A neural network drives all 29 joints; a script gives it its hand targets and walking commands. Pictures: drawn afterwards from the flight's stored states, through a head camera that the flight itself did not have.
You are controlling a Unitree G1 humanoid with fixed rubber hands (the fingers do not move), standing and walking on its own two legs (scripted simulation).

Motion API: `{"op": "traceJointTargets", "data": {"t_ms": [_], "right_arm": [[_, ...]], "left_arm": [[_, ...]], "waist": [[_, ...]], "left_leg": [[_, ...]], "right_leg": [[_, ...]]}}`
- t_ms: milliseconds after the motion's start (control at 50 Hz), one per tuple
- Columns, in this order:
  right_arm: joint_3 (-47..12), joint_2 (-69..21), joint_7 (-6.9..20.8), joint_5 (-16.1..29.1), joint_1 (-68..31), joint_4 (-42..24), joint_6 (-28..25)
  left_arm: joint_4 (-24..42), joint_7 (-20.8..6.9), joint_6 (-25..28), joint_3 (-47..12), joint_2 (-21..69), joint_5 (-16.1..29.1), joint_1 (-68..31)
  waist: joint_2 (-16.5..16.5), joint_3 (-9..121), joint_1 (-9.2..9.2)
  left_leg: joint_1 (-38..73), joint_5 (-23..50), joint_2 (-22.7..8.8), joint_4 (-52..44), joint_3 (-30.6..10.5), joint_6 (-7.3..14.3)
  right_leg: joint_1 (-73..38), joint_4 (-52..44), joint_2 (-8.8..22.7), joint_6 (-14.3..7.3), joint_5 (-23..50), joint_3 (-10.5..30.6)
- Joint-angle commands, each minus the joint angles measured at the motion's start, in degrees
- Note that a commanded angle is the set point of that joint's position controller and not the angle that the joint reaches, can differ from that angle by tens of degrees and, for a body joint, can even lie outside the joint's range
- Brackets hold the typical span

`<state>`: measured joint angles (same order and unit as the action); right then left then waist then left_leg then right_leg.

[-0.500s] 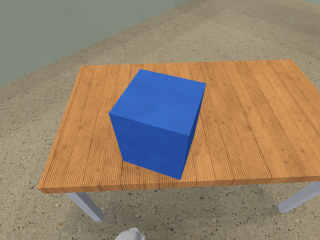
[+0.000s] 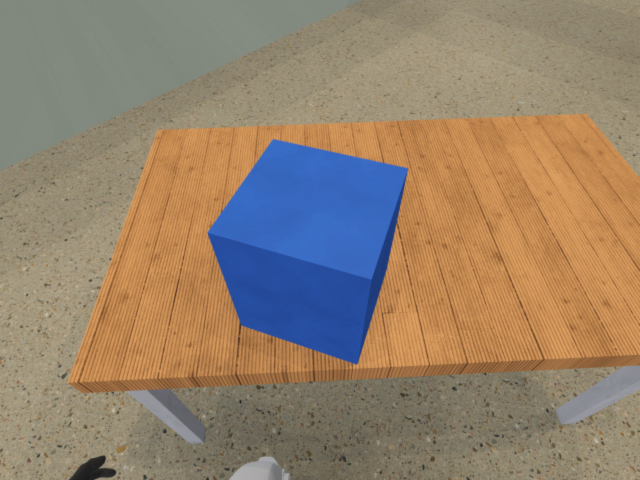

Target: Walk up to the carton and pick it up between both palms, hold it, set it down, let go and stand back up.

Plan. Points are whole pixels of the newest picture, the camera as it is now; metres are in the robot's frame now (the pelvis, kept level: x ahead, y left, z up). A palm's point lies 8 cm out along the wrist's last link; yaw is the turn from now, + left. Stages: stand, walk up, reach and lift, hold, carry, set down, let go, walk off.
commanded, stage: walk up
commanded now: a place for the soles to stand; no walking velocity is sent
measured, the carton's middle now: (316, 254) +0.45 +0.02 -0.02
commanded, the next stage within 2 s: stand in 0.18 s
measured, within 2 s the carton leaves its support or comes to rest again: neither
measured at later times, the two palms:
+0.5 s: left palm out of the picture +0.12 +0.31 -0.09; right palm out of the picture +0.11 -0.30 -0.11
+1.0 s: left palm out of the picture +0.15 +0.27 -0.09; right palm out of the picture +0.15 -0.25 -0.09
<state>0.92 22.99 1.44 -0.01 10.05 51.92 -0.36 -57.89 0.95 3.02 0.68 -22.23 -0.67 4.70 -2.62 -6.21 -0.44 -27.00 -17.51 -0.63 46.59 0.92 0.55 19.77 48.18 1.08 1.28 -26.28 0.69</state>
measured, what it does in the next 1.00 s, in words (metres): stands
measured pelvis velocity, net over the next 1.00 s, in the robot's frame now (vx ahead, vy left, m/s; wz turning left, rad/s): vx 0.00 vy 0.00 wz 0.00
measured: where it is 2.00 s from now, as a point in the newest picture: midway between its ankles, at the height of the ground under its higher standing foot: outside the picture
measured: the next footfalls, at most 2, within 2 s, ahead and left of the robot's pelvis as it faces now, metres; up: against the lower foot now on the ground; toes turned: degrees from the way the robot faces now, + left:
none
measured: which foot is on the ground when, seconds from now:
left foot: down 0.00-1.00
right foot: down 0.00-1.00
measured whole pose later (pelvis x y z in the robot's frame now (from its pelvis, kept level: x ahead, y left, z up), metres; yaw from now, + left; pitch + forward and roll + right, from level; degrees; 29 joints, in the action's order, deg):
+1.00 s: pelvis +0.00 +0.00 +0.00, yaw +0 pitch -3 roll +0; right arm 2.4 12.0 0.5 0.0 2.7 56.4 -16.0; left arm -25.5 0.9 -17.7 0.7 -20.6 -2.1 10.9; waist 4.3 -7.7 -0.4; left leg -25.8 -17.3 -0.7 45.7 0.9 -0.1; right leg 18.6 47.1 1.1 1.2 -25.9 0.7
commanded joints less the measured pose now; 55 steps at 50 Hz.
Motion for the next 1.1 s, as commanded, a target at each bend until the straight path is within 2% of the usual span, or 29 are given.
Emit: {"op": "traceJointTargets", "data": {"t_ms": [0, 40, 80, 100, 140, 160, 240, 280, 340, 360, 380, 400, 420, 440, 500, 540, 600, 620, 660, 680, 760, 800, 820, 900, 940, 960, 980, 1000, 1080], "right_arm": [[3.37, 11.98, -1.01, -0.40, -4.31, 0.00, -2.12], [3.41, 12.05, -0.97, -0.76, -4.27, 0.05, -2.22], [3.22, 11.79, -1.13, -0.83, -4.70, 0.19, -2.23], [3.25, 11.99, -1.07, -0.73, -4.37, 0.05, -2.21], [3.21, 11.53, -1.15, -0.55, -4.50, -0.24, -2.20], [3.29, 11.85, -1.20, -0.44, -4.01, -0.01, -2.28], [3.19, 11.53, -1.14, -0.53, -4.44, -0.09, -2.32], [3.17, 11.26, -1.14, -0.54, -4.48, -0.19, -2.31], [3.17, 11.53, -1.09, -0.65, -4.19, -0.03, -2.35], [3.09, 11.53, -1.11, -0.61, -3.97, 0.18, -2.38], [9.78, 2.63, 0.68, -8.48, -24.07, 5.71, -11.43], [10.42, 5.97, 2.08, -8.26, -20.71, 6.17, -12.23], [10.65, 7.58, 2.57, -8.24, -18.64, 5.58, -12.15], [11.60, 9.03, 2.67, -7.73, -17.34, 3.35, -12.76], [11.75, 9.00, 1.45, -5.56, -14.89, -2.07, -12.56], [11.92, 7.96, 0.84, -4.57, -12.84, -3.78, -12.40], [10.50, 5.15, -0.04, -2.93, -8.94, -3.49, -12.22], [10.09, 4.46, -0.19, -2.42, -7.68, -2.45, -11.98], [9.70, 3.61, -0.32, -1.23, -7.33, -2.24, -12.29], [8.90, 3.16, -0.40, -0.38, -7.79, -2.54, -12.72], [8.04, 1.39, -1.37, 1.03, -6.58, -3.64, -14.67], [7.43, 0.02, -1.91, 1.32, -6.23, -5.11, -15.84], [7.10, -0.59, -2.16, 1.13, -6.33, -5.66, -16.64], [6.72, -3.25, -2.94, 0.79, -4.99, -7.07, -18.68], [6.73, -4.11, -3.35, 0.29, -3.79, -7.57, -19.22], [6.58, -5.67, -3.62, 0.19, -3.55, -8.60, -19.10], [6.24, -6.28, -4.04, -0.05, -3.39, -9.44, -19.32], [6.88, -6.88, -4.36, -0.34, -2.38, -10.16, -19.40], [5.95, -9.69, -5.56, -0.75, -1.72, -12.38, -18.75]], "left_arm": [[1.61, -0.17, -0.14, 2.32, -12.97, -0.04, -1.11], [1.79, -0.31, -0.27, 2.39, -13.05, -0.12, -1.40], [1.96, -0.43, -0.22, 2.39, -12.72, 0.03, -1.14], [1.74, -0.33, -0.29, 2.43, -12.83, -0.04, -1.51], [1.56, -0.23, -0.28, 2.36, -12.83, 0.06, -1.16], [1.88, -0.36, -0.30, 2.36, -13.10, 0.09, -1.79], [1.75, -0.41, -0.29, 2.17, -12.46, 0.31, -0.55], [2.06, -0.41, -0.25, 2.37, -12.82, 0.17, -1.20], [2.00, -0.39, -0.36, 2.31, -12.41, 0.08, -1.12], [2.19, -0.46, -0.40, 2.34, -12.62, 0.09, -1.49], [19.29, 0.72, -11.01, 6.67, -10.78, -1.95, -21.59], [21.08, 1.41, -16.67, 4.50, -8.95, -1.28, -16.33], [24.44, 1.29, -19.55, 4.49, -9.88, -1.51, -15.11], [28.14, 0.86, -21.47, 5.04, -10.04, -1.87, -14.23], [34.08, 0.13, -25.96, 6.02, -10.19, -2.10, -11.98], [34.20, -0.07, -27.34, 6.40, -9.87, -3.16, -9.74], [34.81, -0.58, -27.20, 8.22, -9.20, -3.86, -6.68], [34.97, -0.57, -27.08, 8.13, -8.83, -4.24, -5.51], [34.60, -0.80, -26.41, 6.94, -7.55, -3.69, -3.17], [34.70, -0.87, -25.82, 7.67, -7.39, -4.03, -2.68], [38.01, -0.80, -23.71, 8.28, -7.10, -4.48, -0.31], [40.05, -0.73, -22.03, 8.49, -7.16, -3.91, -0.22], [40.85, -0.58, -21.10, 8.77, -7.20, -3.56, -0.62], [45.12, -0.51, -17.39, 7.53, -7.16, -1.35, 0.12], [45.50, -0.65, -15.93, 8.41, -7.77, -1.31, 0.59], [45.56, -0.75, -15.20, 7.40, -7.78, -0.25, 0.74], [45.56, -1.04, -14.51, 7.41, -8.29, -0.05, 0.62], [45.78, -1.15, -13.57, 7.04, -8.20, 0.50, 1.39], [43.08, -1.93, -11.75, 6.29, -9.07, 1.88, 1.48]], "waist": [[7.55, 12.39, 1.07], [5.85, 11.52, 1.33], [5.70, 12.03, 0.72], [6.90, 12.35, 0.91], [6.96, 12.56, 1.14], [7.49, 13.49, 1.34], [5.25, 12.47, 0.71], [7.12, 12.38, 0.79], [5.67, 12.43, 0.67], [6.46, 12.14, 0.86], [5.85, 5.38, 0.74], [8.82, 4.87, 2.00], [10.71, 4.45, 3.16], [12.53, 6.06, 3.85], [14.63, 8.33, 3.13], [13.66, 8.34, 2.01], [11.32, 8.94, 0.76], [9.78, 9.04, 0.98], [5.65, 11.92, 0.91], [4.00, 13.15, 0.21], [1.50, 16.74, 0.58], [2.08, 17.33, 0.54], [1.18, 17.32, 0.33], [1.61, 16.94, 0.74], [1.34, 16.48, 0.38], [1.44, 15.14, 0.83], [2.31, 14.69, 0.25], [1.85, 15.06, 0.86], [2.01, 10.60, -0.01]], "left_leg": [[10.43, -0.59, -6.39, -16.26, -10.86, 3.31], [9.94, -1.27, -6.49, -16.57, -11.23, 3.44], [9.36, -1.02, -6.37, -16.32, -11.63, 3.67], [9.46, 0.20, -6.17, -16.22, -10.89, 3.40], [11.23, 0.88, -5.92, -14.96, -10.44, 3.47], [12.14, 0.67, -6.47, -15.37, -10.32, 3.58], [10.47, -1.05, -7.00, -16.60, -11.84, 3.96], [9.91, -0.56, -6.57, -16.05, -11.05, 3.66], [10.63, 0.13, -6.20, -16.45, -11.06, 3.42], [9.89, 0.14, -6.64, -16.56, -11.17, 3.60], [7.63, -8.33, -2.45, -5.56, 4.23, -4.17], [13.31, -8.45, -3.33, -2.96, 2.00, -3.29], [15.32, -8.84, -2.88, -0.82, 2.02, -2.22], [20.73, -8.08, -2.44, 1.22, 1.16, -2.08], [30.79, -3.29, -1.83, 2.19, 0.70, -2.38], [31.08, -0.52, -1.95, -0.29, 0.69, -2.65], [28.32, 2.34, -1.32, -4.98, 0.94, -2.36], [28.26, 3.24, -1.23, -6.01, 1.21, -2.67], [25.45, 7.90, -1.39, -9.04, 1.45, -2.99], [25.29, 10.23, -0.85, -9.30, 1.63, -2.93], [27.52, 17.19, -0.52, -9.59, 1.08, -3.66], [27.05, 19.42, -0.26, -9.28, 1.08, -3.45], [27.56, 19.97, -0.34, -9.65, 1.02, -3.49], [28.34, 19.85, -0.36, -10.97, 1.21, -3.45], [27.51, 17.29, -0.02, -12.06, 2.06, -3.13], [27.00, 15.00, 0.18, -13.07, 2.07, -2.98], [26.19, 13.04, 0.44, -13.39, 2.53, -2.42], [27.46, 12.27, 0.35, -14.04, 2.66, -2.49], [24.78, 4.81, 0.49, -16.76, 3.56, -1.44]], "right_leg": [[-0.96, -15.88, 4.80, -5.79, 5.53, 6.62], [0.31, -14.87, 4.43, -5.62, 4.81, 6.25], [-0.70, -15.28, 4.57, -5.46, 5.85, 6.35], [-1.45, -15.08, 4.75, -5.62, 6.60, 6.36], [0.44, -15.71, 4.95, -5.75, 6.71, 7.74], [0.46, -15.28, 5.18, -5.56, 6.42, 6.92], [-0.60, -14.76, 4.51, -5.38, 5.93, 5.97], [-1.01, -15.91, 4.89, -5.27, 4.74, 6.39], [-0.61, -14.85, 4.76, -5.62, 5.78, 6.44], [-0.67, -14.67, 4.75, -5.44, 4.94, 6.40], [20.19, -9.82, -0.11, -4.05, -4.07, -3.45], [22.96, -8.50, 1.03, -6.01, -6.02, -3.46], [25.35, -8.24, 1.52, -6.28, -7.83, -3.12], [29.15, -9.60, 2.53, -7.47, -9.09, -3.13], [32.90, -14.86, 3.76, -7.69, -5.89, -3.54], [28.25, -15.77, 3.12, -6.80, -0.78, -4.43], [16.86, -17.24, 1.92, -5.21, 5.99, -3.53], [14.76, -17.35, 1.65, -4.94, 7.86, -2.95], [6.55, -16.33, -0.36, -3.01, 18.04, -3.68], [4.61, -16.67, -0.48, -2.68, 21.63, -3.24], [1.66, -16.76, -0.78, -1.84, 27.08, -3.53], [1.62, -16.93, -0.99, -1.47, 29.09, -3.51], [1.33, -17.40, -0.71, -1.36, 29.08, -3.32], [1.02, -18.93, -1.03, -1.43, 27.10, -3.04], [-0.13, -19.73, -0.87, -1.30, 25.06, -2.38], [0.66, -20.31, -0.61, -1.15, 23.11, -2.06], [0.23, -20.88, -0.55, -1.18, 21.60, -1.46], [-0.15, -21.21, -0.68, -1.33, 20.77, -1.49], [-0.67, -23.86, -0.09, -2.14, 10.93, 0.42]]}}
